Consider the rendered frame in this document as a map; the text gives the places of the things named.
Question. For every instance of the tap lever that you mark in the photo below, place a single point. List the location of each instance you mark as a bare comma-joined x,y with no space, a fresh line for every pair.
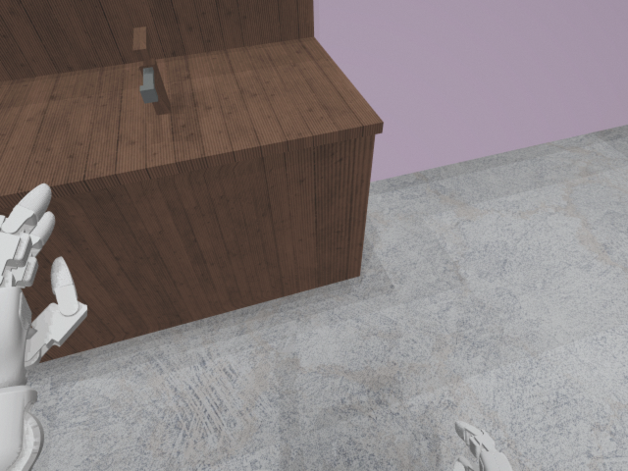
147,90

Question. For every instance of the left robot forearm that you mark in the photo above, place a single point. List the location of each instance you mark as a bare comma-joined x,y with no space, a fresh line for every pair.
21,433

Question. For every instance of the robot left hand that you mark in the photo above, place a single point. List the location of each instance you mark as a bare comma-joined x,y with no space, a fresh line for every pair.
22,236

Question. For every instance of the counter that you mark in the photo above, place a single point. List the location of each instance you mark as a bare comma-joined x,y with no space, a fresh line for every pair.
247,181

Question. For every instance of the robot right hand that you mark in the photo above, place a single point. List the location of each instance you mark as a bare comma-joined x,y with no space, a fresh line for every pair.
483,448

